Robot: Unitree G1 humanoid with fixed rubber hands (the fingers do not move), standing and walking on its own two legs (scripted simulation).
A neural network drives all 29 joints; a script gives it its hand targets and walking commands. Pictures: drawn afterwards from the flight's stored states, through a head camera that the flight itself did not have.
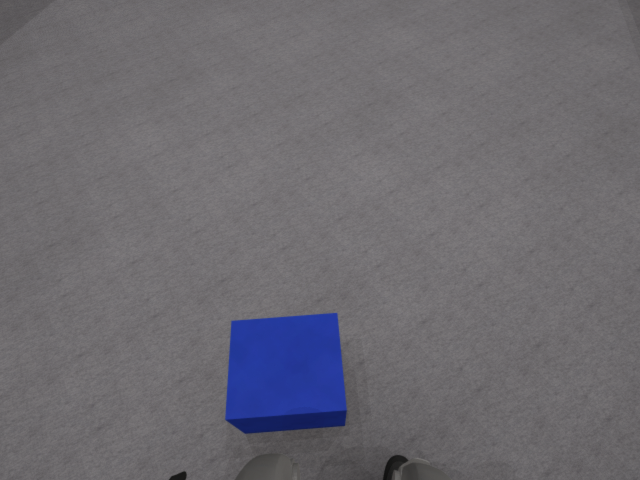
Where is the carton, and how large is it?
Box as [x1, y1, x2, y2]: [225, 313, 346, 433]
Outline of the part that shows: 336,313 231,321 225,419 245,433 344,425 346,407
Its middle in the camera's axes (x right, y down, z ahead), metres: -0.08 +0.38 +1.07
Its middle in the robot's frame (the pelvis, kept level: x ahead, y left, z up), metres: +0.41 +0.12 -0.64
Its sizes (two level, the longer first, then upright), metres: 0.283 0.242 0.238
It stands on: the floor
